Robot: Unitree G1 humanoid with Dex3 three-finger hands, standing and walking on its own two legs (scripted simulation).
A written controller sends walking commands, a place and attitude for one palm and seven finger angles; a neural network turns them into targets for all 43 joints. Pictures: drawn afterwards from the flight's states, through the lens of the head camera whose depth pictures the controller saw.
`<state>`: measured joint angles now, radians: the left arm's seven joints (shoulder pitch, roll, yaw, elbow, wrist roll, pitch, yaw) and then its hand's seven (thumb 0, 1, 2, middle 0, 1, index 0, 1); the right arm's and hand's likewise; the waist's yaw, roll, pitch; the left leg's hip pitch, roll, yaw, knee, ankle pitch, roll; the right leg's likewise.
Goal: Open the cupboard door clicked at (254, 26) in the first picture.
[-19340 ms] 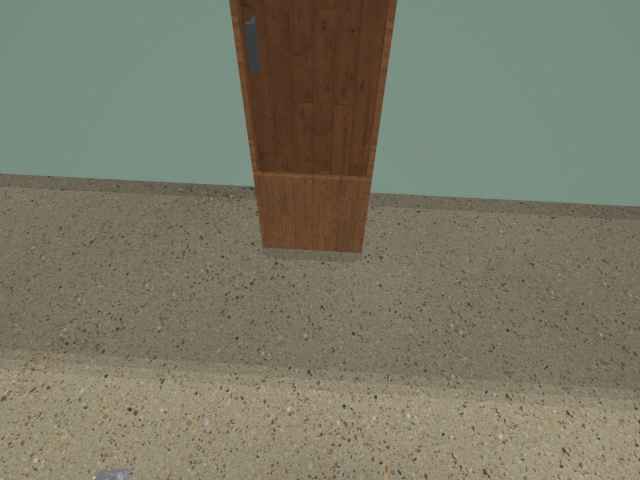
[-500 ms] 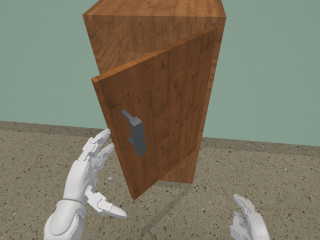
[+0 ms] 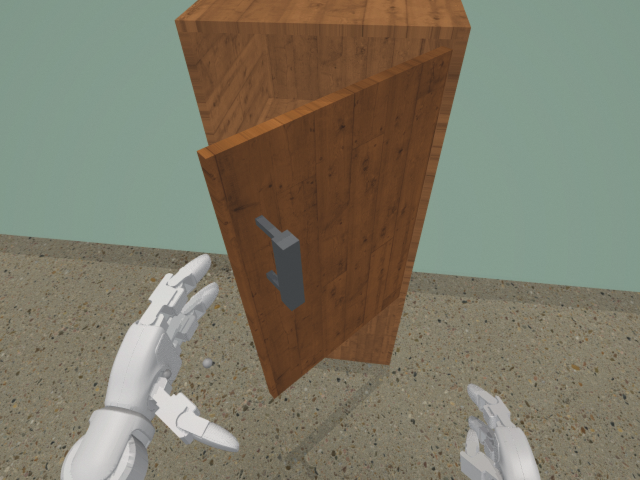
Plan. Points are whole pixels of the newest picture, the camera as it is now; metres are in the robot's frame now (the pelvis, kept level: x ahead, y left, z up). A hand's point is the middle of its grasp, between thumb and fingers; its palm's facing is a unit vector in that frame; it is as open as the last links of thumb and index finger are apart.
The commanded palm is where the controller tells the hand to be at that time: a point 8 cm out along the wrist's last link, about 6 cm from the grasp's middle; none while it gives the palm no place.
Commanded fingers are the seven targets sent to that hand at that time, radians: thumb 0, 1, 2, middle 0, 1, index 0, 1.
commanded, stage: draw the hand back to the body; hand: left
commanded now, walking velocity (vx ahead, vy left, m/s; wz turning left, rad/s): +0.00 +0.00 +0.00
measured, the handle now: (279, 263) +0.35 +0.08 +0.11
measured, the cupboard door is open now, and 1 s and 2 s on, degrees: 48 48 48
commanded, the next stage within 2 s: step back with the hand held close in 1.42 s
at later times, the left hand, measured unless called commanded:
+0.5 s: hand (132, 353) +0.21 +0.21 +0.13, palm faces +0.22 -0.94 -0.26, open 15.3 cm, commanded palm +0.17 +0.25 +0.15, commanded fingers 0.00 -0.01 0.51 -0.17 -0.30 -0.17 -0.30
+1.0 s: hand (65, 330) +0.21 +0.25 +0.17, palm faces +0.42 -0.81 -0.40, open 9.5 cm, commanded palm +0.16 +0.30 +0.19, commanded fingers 0.00 0.87 0.88 -0.20 -0.30 -0.20 -0.30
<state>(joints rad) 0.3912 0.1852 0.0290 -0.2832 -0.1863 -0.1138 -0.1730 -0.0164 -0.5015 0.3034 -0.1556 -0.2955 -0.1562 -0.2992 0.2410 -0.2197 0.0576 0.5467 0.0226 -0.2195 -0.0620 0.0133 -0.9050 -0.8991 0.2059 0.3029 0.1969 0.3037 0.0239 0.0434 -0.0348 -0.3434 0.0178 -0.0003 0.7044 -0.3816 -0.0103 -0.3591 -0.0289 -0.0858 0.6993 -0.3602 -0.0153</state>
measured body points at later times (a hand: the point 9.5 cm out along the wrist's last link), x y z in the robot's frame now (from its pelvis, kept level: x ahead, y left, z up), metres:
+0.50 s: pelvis +0.01 +0.00 +0.01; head +0.00 -0.01 +0.46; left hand +0.19 +0.25 +0.15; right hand +0.21 -0.21 -0.05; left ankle -0.01 +0.13 -0.72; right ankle +0.00 -0.11 -0.72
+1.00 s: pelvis +0.01 +0.00 +0.03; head -0.01 -0.02 +0.47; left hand +0.18 +0.29 +0.19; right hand +0.20 -0.22 -0.06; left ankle -0.01 +0.13 -0.72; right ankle +0.01 -0.11 -0.72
